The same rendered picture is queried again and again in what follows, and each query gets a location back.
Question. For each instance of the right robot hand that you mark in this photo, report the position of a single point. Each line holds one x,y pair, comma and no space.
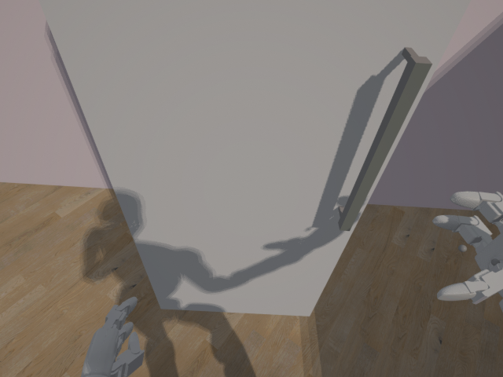
489,281

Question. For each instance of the left robot hand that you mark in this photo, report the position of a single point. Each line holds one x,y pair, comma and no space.
107,343

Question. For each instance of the fridge door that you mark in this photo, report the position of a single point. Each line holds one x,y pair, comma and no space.
232,130

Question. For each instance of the handle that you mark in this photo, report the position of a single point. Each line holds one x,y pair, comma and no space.
407,89

